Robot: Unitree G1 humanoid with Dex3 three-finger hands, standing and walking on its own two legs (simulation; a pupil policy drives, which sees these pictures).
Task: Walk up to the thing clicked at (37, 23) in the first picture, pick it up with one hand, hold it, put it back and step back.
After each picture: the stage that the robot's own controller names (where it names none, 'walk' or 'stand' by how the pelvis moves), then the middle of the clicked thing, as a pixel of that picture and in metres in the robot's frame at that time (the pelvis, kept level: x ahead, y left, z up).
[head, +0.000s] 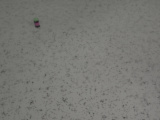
stand; (36, 22) +1.81 +0.61 -0.72
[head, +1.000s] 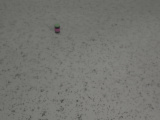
walk; (57, 28) +1.73 +0.29 -0.69
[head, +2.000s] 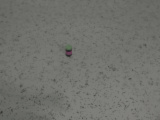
walk; (68, 50) +1.15 +0.14 -0.70
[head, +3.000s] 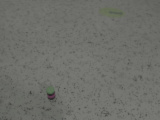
walk; (50, 93) +0.72 +0.22 -0.71
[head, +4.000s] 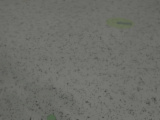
walk; out of the picture +0.51 +0.23 -0.71
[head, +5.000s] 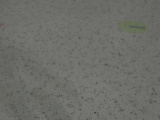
stand; out of the picture +0.41 +0.19 -0.71
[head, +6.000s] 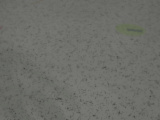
stand; out of the picture +0.41 +0.19 -0.72
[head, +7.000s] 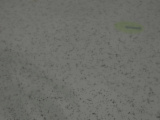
stand; out of the picture +0.41 +0.19 -0.72
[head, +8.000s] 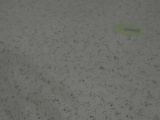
stand; out of the picture +0.39 +0.20 -0.73
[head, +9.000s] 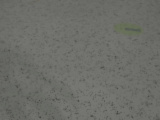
stand; out of the picture +0.39 +0.20 -0.73
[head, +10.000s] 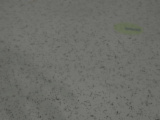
go down; out of the picture +0.39 +0.20 -0.73
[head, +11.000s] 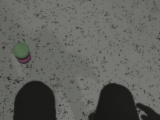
go down; (22, 53) +0.47 +0.24 -0.33
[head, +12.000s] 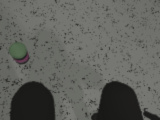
approach; (20, 54) +0.46 +0.25 -0.30
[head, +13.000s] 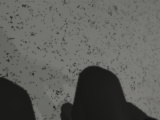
close in; out of the picture +0.44 +0.30 -0.22
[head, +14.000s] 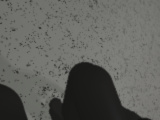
close; out of the picture +0.44 +0.31 -0.22
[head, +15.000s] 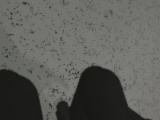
lift; out of the picture +0.38 +0.28 -0.22
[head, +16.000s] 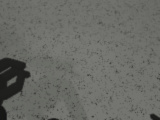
close; out of the picture +0.22 +0.19 -0.56
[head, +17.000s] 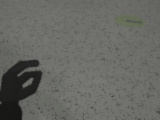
close; out of the picture +0.18 +0.20 -0.70
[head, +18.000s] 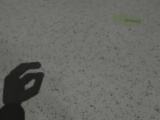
stand; out of the picture +0.19 +0.20 -0.70
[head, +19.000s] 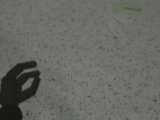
stand; out of the picture +0.19 +0.21 -0.68
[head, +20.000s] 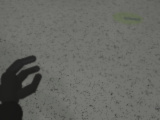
stand; out of the picture +0.18 +0.21 -0.69
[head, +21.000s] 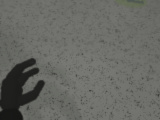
stand; out of the picture +0.20 +0.22 -0.65
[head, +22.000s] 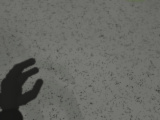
stand; out of the picture +0.21 +0.23 -0.62
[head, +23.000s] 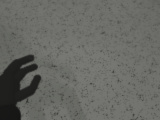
stand; out of the picture +0.21 +0.24 -0.61
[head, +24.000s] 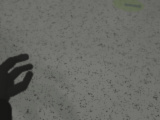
stand; out of the picture +0.20 +0.25 -0.67
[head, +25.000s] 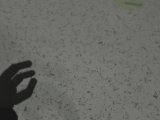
stand; out of the picture +0.21 +0.26 -0.65
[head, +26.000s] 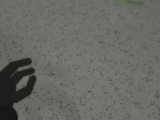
close; out of the picture +0.21 +0.27 -0.64
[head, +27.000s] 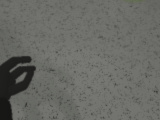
stand; out of the picture +0.20 +0.27 -0.65
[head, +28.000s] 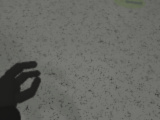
close; out of the picture +0.22 +0.27 -0.63
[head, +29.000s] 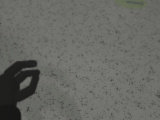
close; out of the picture +0.21 +0.28 -0.64
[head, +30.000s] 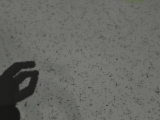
close; out of the picture +0.21 +0.29 -0.63
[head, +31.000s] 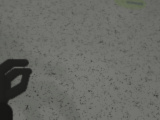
close; out of the picture +0.22 +0.30 -0.65
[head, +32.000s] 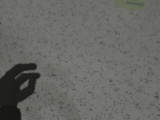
close; out of the picture +0.21 +0.31 -0.66
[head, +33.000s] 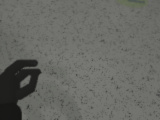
close; out of the picture +0.22 +0.32 -0.64
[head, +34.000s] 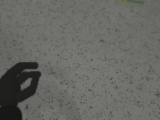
close; out of the picture +0.22 +0.33 -0.64
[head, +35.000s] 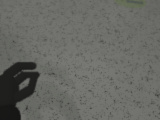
close; out of the picture +0.22 +0.33 -0.64
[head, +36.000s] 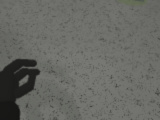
close; out of the picture +0.22 +0.34 -0.64
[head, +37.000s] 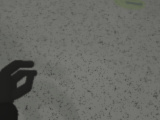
close; out of the picture +0.22 +0.34 -0.66
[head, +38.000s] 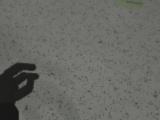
close; out of the picture +0.22 +0.35 -0.66
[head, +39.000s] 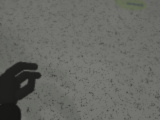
close; out of the picture +0.22 +0.36 -0.65
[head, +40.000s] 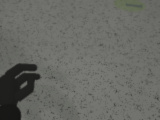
close; out of the picture +0.22 +0.38 -0.66
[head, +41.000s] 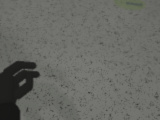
close; out of the picture +0.22 +0.39 -0.66
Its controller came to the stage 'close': yes
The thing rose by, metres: 0.05
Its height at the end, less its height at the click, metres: -0.02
